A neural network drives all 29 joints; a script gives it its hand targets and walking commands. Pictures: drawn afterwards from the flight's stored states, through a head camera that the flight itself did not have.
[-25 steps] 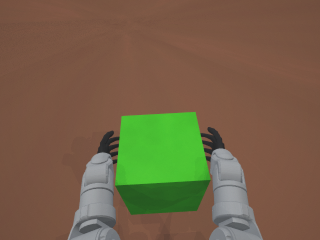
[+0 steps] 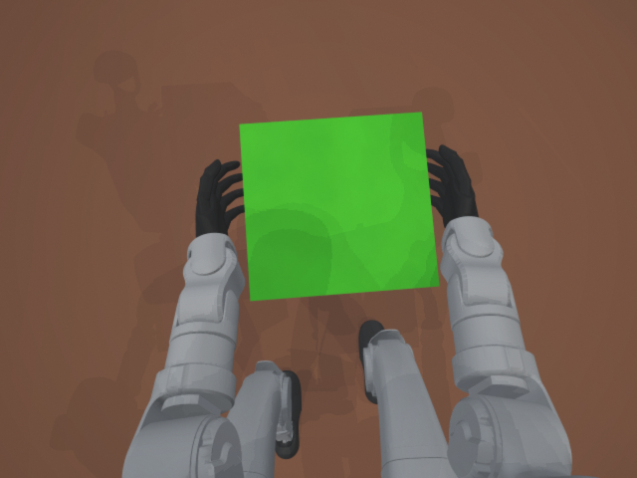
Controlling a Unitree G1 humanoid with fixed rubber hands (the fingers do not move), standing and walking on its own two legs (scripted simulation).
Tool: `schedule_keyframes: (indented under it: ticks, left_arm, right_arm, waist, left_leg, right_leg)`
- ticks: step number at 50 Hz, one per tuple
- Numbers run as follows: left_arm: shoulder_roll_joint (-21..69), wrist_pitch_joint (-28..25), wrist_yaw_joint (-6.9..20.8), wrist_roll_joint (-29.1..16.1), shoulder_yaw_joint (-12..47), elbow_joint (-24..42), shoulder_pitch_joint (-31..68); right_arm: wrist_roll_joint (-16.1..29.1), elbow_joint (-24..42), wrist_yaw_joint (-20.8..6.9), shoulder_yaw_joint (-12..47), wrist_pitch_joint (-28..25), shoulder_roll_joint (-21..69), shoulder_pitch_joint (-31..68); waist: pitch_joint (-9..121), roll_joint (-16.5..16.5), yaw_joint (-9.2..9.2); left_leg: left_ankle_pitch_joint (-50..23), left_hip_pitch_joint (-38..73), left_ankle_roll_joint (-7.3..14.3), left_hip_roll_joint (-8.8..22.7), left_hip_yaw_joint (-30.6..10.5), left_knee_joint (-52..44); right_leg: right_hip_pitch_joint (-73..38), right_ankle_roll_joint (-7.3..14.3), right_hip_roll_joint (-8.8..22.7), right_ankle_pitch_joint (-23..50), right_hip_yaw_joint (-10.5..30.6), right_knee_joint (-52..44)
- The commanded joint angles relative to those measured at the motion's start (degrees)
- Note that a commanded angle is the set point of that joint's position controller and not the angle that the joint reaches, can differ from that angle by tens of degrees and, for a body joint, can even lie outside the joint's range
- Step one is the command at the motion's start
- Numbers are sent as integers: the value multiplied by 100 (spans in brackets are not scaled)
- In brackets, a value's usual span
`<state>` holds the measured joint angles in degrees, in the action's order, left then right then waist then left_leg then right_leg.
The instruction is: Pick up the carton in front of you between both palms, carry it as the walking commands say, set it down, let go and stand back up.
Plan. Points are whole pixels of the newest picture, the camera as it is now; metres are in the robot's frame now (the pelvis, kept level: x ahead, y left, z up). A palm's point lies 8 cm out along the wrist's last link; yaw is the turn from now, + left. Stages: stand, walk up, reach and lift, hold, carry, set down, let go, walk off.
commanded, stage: set down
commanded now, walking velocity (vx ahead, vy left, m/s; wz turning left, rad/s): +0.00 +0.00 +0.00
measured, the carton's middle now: (331, 218) +0.42 -0.05 -0.16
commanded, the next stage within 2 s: none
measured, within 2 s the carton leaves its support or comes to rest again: rests again in 1.60 s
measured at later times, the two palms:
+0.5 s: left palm (254, 214) +0.46 +0.07 -0.22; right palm (439, 207) +0.44 -0.22 -0.23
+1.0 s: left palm (277, 216) +0.49 +0.06 -0.38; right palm (426, 214) +0.46 -0.24 -0.38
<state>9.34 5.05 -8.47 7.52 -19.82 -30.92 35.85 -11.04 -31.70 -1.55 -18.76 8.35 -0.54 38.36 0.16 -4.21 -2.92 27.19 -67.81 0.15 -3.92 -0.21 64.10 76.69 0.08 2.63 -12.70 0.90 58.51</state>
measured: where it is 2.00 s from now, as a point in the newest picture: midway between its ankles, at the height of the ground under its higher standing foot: (331, 402)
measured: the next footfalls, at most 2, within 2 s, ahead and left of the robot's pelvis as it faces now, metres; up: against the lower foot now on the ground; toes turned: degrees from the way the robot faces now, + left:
none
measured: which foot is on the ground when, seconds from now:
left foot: down 0.00-1.00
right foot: down 0.00-1.00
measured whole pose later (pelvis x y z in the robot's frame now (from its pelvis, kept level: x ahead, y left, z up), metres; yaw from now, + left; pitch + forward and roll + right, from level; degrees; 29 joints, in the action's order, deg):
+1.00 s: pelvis -0.04 +0.00 -0.24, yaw +5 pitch +45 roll +6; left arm -1.6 12.8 -12.0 3.6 -22.0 -45.5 72.6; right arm -9.9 -45.8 -0.5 -22.2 16.0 -12.4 73.2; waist -6.5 -5.7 -6.5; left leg 40.0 -119.8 -1.9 -8.7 1.7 114.1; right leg 131.6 0.0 2.1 -19.9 4.7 106.2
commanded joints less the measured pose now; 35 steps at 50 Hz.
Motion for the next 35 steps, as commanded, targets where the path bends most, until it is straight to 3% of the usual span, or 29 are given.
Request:
schedule_keyframes:
  ticks: [1,5,9,19,23,28,35]
  left_arm:
    - [4501,-32,990,-230,3087,78,3196]
    - [4689,255,1105,-71,2632,-318,3629]
    - [4719,438,1211,6,2288,-558,4068]
    - [4563,555,1299,-239,2282,-547,5010]
    - [4504,580,1292,-407,2436,-532,5297]
    - [4424,609,1296,-640,2658,-487,5765]
    - [4047,592,1145,-618,2341,-824,6155]
  right_arm:
    - [294,-31,-944,2662,-76,4245,2670]
    - [77,-423,-1135,2260,194,4436,3103]
    - [-6,-632,-1233,2062,418,4607,3536]
    - [173,-621,-1138,2207,637,4719,4236]
    - [291,-575,-1069,2308,670,4634,4449]
    - [376,-630,-987,2264,700,4450,4685]
    - [602,-654,-1042,2350,697,4200,5386]
  waist:
    - [5460,248,-255]
    - [4935,245,-254]
    - [5049,376,-251]
    - [6120,647,-339]
    - [6429,628,-414]
    - [6643,451,-635]
    - [6512,694,-446]
  left_leg:
    - [-1207,-323,-309,-682,-258,-541]
    - [-386,-1056,-277,-713,-175,-215]
    - [-168,-1711,-248,-785,-61,238]
    - [-157,-3055,-252,-936,189,1418]
    - [-130,-3468,-271,-974,264,1826]
    - [3,-4117,-325,-1009,346,2259]
    - [54,-4414,-214,-1046,364,2768]
  right_leg:
    - [-4526,105,-968,1822,76,689]
    - [-3528,118,-994,809,-10,940]
    - [-3137,80,-974,509,7,1268]
    - [-2877,-56,-925,896,82,2272]
    - [-2751,-79,-901,1018,95,2630]
    - [-2810,-71,-813,1086,155,3006]
    - [-2080,-150,-807,1053,30,3590]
